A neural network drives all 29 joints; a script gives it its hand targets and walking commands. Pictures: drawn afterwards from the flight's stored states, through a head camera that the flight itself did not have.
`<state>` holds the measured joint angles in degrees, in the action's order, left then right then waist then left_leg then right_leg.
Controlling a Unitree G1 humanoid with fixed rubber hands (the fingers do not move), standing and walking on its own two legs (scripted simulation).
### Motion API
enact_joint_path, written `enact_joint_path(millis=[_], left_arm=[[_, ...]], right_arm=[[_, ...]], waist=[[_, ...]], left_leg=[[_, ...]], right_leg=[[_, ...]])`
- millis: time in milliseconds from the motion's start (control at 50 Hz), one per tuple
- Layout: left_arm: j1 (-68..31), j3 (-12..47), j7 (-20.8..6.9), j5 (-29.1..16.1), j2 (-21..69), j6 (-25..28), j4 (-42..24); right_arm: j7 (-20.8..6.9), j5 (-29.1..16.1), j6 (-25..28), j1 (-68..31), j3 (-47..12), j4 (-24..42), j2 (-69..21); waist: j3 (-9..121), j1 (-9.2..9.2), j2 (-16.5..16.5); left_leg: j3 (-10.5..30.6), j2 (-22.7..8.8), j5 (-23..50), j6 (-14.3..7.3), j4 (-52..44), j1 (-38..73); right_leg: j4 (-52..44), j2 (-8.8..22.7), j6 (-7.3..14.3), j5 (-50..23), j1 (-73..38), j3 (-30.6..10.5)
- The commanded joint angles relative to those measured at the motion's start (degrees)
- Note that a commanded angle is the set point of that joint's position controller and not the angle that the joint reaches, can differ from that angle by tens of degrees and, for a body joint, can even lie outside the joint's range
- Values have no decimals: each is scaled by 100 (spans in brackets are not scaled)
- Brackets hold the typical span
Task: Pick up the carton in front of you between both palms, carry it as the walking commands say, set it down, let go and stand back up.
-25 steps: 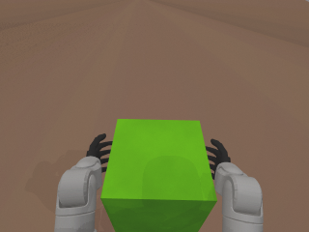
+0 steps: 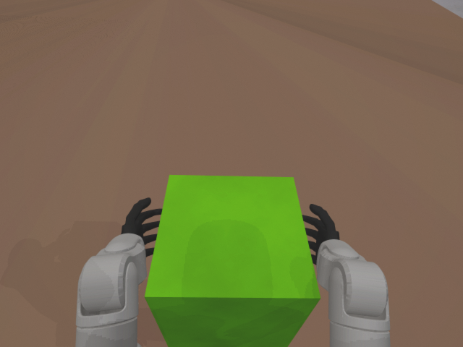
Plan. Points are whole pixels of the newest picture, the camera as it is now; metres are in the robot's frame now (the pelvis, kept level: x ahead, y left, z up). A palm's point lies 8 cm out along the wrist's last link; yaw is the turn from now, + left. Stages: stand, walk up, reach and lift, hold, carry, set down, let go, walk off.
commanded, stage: carry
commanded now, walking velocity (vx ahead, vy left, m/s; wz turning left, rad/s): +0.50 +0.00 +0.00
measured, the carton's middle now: (229, 266) +0.27 +0.00 +0.00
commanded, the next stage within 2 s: none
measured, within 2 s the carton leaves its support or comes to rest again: neither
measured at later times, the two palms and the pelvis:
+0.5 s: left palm (166, 132) +0.53 +0.14 +0.08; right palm (302, 137) +0.54 -0.16 +0.07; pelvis +0.26 -0.03 +0.00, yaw +3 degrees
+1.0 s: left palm (159, 106) +0.60 +0.16 +0.09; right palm (288, 108) +0.62 -0.14 +0.09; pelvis +0.34 -0.01 +0.00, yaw +4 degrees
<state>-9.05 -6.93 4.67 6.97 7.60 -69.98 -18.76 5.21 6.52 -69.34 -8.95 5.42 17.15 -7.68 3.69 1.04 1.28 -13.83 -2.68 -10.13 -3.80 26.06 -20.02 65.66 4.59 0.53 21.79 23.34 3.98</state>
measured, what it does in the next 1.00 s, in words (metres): walks ahead: right foot, then left foot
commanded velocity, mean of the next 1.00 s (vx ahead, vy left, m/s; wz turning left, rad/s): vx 0.01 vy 0.00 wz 0.00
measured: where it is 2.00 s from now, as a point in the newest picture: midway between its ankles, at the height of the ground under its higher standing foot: outside the picture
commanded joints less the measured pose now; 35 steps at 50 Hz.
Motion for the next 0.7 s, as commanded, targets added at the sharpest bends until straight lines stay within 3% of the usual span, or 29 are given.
enact_joint_path(millis=[0, 40, 140, 180, 220, 240, 260, 280, 300, 320, 360, 380, 400, 440, 480, 520, 600, 680], left_arm=[[-2609, 4309, -1437, -2406, 5528, 167, -416], [-2431, 4324, -1376, -2342, 5537, 230, -444], [-2191, 4295, -1282, -2250, 5242, 180, -628], [-2171, 4291, -1303, -2288, 5088, 97, -649], [-2164, 4268, -1356, -2330, 4992, 24, -613], [-2177, 4239, -1388, -2323, 4962, -5, -579], [-2204, 4193, -1420, -2303, 4910, -39, -525], [-2241, 4145, -1450, -2286, 4855, -63, -451], [-2107, 4052, -1472, -2254, 4883, -45, -165], [-1929, 4008, -1487, -2272, 4974, 6, -20], [-2150, 4040, -1516, -2314, 5375, 113, -92], [-2311, 4068, -1523, -2350, 5541, 148, -162], [-2378, 4083, -1526, -2375, 5614, 182, -218], [-2358, 4132, -1521, -2407, 5651, 238, -315], [-2374, 4159, -1523, -2396, 5550, 270, -423], [-2519, 4206, -1507, -2425, 5437, 224, -487], [-2145, 4101, -1446, -2274, 5068, 50, -147], [-2247, 4097, -1473, -2243, 5138, 24, 110]], right_arm=[[-1542, -2519, 144, -2809, -4107, 756, -5522], [-1568, -2536, 166, -2659, -4123, 817, -5460], [-1563, -2474, 97, -2338, -4022, 925, -5065], [-1535, -2338, 44, -2153, -3937, 850, -4920], [-1516, -2234, -6, -2136, -3891, 790, -4836], [-1512, -2203, -32, -2168, -3872, 748, -4787], [-1509, -2171, -53, -2210, -3855, 704, -4717], [-1505, -2177, -90, -2336, -3878, 723, -4672], [-1494, -2245, -151, -2385, -3971, 689, -4734], [-1505, -2252, -149, -2327, -3996, 656, -4758], [-1530, -2319, -50, -2685, -4122, 705, -5093], [-1531, -2371, 6, -2856, -4161, 744, -5275], [-1522, -2409, 52, -2904, -4204, 776, -5397], [-1498, -2406, 128, -2775, -4246, 819, -5493], [-1488, -2386, 157, -2690, -4237, 864, -5463], [-1483, -2358, 111, -2817, -4161, 915, -5286], [-1504, -2252, -48, -2299, -3973, 421, -4972], [-1551, -2213, -53, -2373, -3922, 115, -5037]], waist=[[1761, -52, -678], [1609, -54, -809], [1233, -42, -1076], [1216, -10, -1154], [1238, -52, -1020], [1248, -115, -803], [1354, -144, -654], [1779, -181, 170], [2333, -228, 980], [2398, -193, 1052], [2196, -145, 700], [2030, -147, 693], [2101, -158, 750], [2290, -112, 563], [2255, -84, 294], [1978, -135, -145], [1906, -111, -289], [1772, -114, -313]], left_leg=[[1884, -1583, 838, -332, -1396, 2323], [1486, -1479, 1112, -371, -1526, 2300], [423, -1063, 3513, -166, -1045, 2326], [228, -970, 3773, -15, -819, 2368], [40, -859, 3473, 163, -265, 2221], [-107, -715, 3288, 335, 231, 1958], [-43, -608, 2719, 530, 665, 1510], [102, -395, 650, 710, 1677, 713], [548, -7, -1835, 802, 2381, -274], [902, -3, -2451, 741, 2613, -406], [1227, -207, -2606, 520, 1662, -144], [1148, -216, -2437, 502, 941, 117], [1012, -128, -1964, 515, 486, 408], [753, -98, -636, 548, -354, 1027], [931, -493, 302, 571, -655, 1289], [1032, -790, 1384, 497, -88, 1281], [1009, -713, 2591, 498, 233, 1309], [938, -663, 3263, 539, 327, 1339]], right_leg=[[-418, 276, 52, -611, 1170, -219], [-1084, 212, -54, -784, 1208, -5], [-2975, -175, -131, -1564, 751, 646], [-3484, -324, -127, -2153, 375, 818], [-4109, -424, -119, -2765, -391, 984], [-4672, -461, -126, -3319, -1060, 1081], [-4767, -169, -134, -3970, -1888, 858], [-4062, 908, 134, -6488, -3018, -170], [-3842, 1703, 976, -7539, -4161, -1139], [-4253, 1876, 1242, -6724, -3912, -1466], [-4654, 1592, 1020, -4975, -3148, -1031], [-4739, 1403, 815, -4611, -2825, -733], [-4814, 1271, 730, -4120, -2693, -534], [-4673, 1037, 538, -3442, -2493, -117], [-4431, 802, 279, -2896, -2236, 206], [-4095, 629, 154, -3425, -1998, 220], [-3480, 606, 176, -4620, -1878, 211], [-3292, 488, 111, -4689, -1610, 304]])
